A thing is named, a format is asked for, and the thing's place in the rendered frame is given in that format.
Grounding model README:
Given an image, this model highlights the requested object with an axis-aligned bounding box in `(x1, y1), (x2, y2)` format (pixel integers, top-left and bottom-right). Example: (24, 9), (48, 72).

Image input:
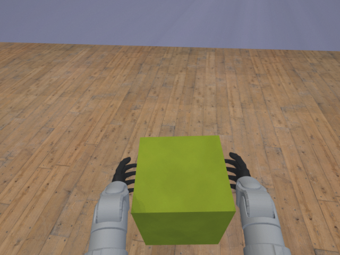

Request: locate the right robot hand
(225, 152), (251, 190)

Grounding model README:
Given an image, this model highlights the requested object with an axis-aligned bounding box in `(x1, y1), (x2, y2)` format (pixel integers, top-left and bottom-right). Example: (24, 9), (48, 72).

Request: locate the robot left forearm
(84, 181), (130, 255)

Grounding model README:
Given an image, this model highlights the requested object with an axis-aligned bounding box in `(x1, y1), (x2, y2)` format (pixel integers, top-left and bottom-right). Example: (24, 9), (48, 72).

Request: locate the carton
(131, 135), (236, 245)

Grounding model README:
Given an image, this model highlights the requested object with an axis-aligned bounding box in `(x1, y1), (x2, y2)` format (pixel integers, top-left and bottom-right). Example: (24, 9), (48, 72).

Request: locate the robot right forearm
(236, 176), (291, 255)

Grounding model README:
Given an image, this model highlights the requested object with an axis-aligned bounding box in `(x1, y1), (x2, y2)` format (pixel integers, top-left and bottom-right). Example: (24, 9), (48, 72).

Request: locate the left robot hand
(112, 157), (137, 193)

